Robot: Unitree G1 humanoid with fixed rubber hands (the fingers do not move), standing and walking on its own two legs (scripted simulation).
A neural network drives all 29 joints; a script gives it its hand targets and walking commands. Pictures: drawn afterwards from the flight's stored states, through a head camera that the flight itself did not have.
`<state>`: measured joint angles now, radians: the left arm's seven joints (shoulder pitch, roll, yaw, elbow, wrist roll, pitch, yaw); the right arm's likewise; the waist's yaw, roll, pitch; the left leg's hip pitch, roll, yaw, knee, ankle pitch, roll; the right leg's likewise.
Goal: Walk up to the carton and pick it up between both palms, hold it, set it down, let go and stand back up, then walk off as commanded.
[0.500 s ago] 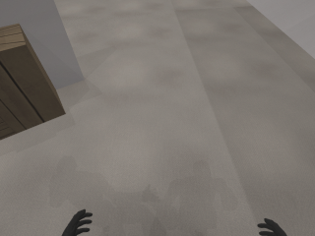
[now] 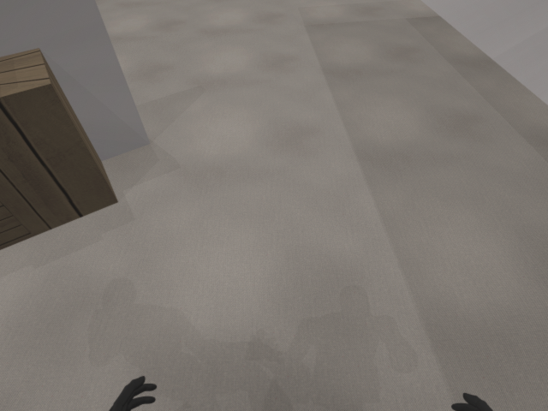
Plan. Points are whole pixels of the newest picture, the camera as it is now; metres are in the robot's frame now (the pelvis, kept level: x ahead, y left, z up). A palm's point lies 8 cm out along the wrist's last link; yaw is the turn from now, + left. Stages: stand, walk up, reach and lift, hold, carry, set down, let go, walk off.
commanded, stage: stand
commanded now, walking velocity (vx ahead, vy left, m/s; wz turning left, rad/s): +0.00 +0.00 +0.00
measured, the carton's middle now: out of the picture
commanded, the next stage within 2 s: walk up in 0.60 s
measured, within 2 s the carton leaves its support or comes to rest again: neither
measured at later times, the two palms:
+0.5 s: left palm out of the picture +0.11 +0.26 -0.10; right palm out of the picture +0.08 -0.29 -0.10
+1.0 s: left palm out of the picture +0.07 +0.32 -0.07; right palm out of the picture +0.10 -0.30 -0.09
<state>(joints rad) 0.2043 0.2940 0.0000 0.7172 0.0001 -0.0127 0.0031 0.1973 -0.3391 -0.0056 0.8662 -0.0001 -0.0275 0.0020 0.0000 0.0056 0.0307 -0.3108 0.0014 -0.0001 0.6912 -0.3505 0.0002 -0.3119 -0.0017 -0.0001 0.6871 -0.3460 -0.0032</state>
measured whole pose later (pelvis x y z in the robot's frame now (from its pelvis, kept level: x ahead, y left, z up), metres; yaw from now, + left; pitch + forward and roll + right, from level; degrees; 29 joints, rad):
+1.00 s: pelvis -0.01 +0.02 +0.01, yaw +2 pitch -1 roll +1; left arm 0.26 0.36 0.00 0.81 0.00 -0.07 0.02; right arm 0.20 -0.47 -0.06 0.84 0.00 0.04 0.12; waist 0.00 0.03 0.03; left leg -0.49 0.02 0.00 1.02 -0.34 0.00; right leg -0.30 -0.07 0.00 0.62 -0.32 -0.01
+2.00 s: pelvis +0.24 +0.25 -0.01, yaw +14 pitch -1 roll -1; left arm 0.33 0.43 0.00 0.81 0.00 -0.10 0.03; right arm 0.26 -0.44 -0.09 0.73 0.00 0.00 0.12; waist 0.00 0.08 0.04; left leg -0.52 0.05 -0.03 0.88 -0.34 0.05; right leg -0.22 -0.14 -0.06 0.67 -0.43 0.06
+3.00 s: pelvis +0.43 +0.43 -0.01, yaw +21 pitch -1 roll -1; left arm 0.27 0.42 0.00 0.81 0.00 -0.08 0.01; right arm 0.31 -0.42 -0.10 0.78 0.00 -0.03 0.07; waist 0.00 -0.01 0.06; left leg -0.40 -0.02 -0.04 0.75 -0.32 0.00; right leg -0.36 -0.12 -0.06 1.04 -0.47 0.00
